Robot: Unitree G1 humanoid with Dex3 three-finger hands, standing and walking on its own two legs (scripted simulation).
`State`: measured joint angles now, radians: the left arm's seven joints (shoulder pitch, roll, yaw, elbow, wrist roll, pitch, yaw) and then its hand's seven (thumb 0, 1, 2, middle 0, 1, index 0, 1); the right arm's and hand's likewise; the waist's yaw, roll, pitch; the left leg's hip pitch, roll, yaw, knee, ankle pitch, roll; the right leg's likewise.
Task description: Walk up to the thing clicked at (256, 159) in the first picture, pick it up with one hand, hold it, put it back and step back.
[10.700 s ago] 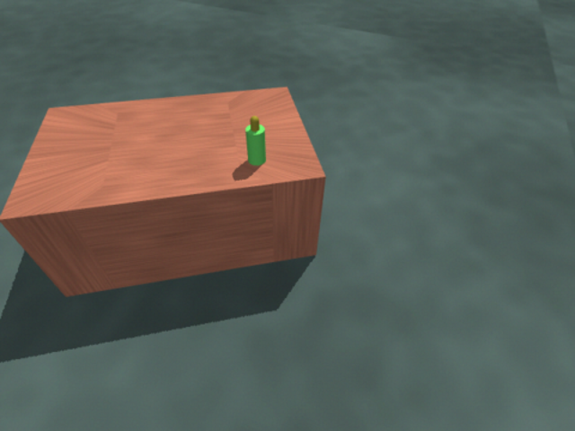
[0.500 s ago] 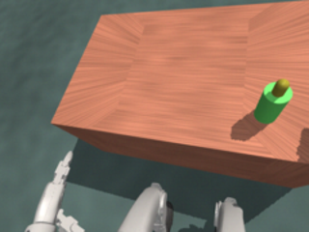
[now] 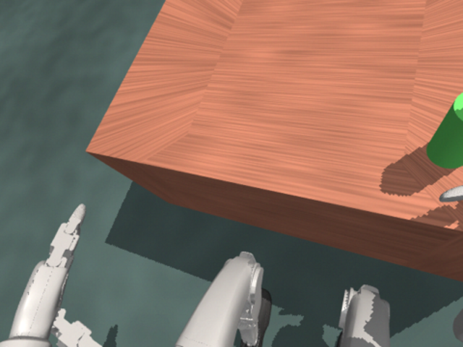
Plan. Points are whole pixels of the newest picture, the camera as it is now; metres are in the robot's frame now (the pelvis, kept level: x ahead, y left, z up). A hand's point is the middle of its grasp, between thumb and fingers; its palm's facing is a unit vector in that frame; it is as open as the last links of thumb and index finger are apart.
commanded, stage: close in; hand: right
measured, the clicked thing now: out of the picture +0.51 -0.24 -0.02
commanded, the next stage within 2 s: rest palm in 0.14 s
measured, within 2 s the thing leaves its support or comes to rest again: leaves its support in 1.66 s
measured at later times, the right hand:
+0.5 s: hand (451, 143) +0.49 -0.22 -0.04, palm faces +0.21 +0.98 +0.04, open 17.5 cm
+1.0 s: hand (454, 135) +0.51 -0.23 -0.05, palm faces +0.21 +0.98 +0.02, open 14.8 cm
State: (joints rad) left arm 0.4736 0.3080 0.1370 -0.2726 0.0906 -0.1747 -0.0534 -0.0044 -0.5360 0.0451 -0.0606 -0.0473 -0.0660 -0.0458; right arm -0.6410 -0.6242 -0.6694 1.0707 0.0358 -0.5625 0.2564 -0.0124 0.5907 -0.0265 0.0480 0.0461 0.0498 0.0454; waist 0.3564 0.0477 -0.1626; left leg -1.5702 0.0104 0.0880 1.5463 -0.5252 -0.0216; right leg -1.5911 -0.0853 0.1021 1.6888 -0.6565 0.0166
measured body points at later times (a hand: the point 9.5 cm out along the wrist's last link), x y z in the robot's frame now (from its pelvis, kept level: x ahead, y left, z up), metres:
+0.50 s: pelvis +0.00 +0.01 +0.00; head +0.19 -0.08 +0.40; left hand +0.18 +0.26 +0.13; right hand +0.48 -0.27 -0.04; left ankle +0.09 +0.14 -0.53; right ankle +0.04 -0.12 -0.53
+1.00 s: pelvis +0.00 +0.01 -0.01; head +0.19 -0.08 +0.39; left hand +0.18 +0.26 +0.12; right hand +0.49 -0.28 -0.05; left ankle +0.09 +0.14 -0.53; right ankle +0.04 -0.12 -0.53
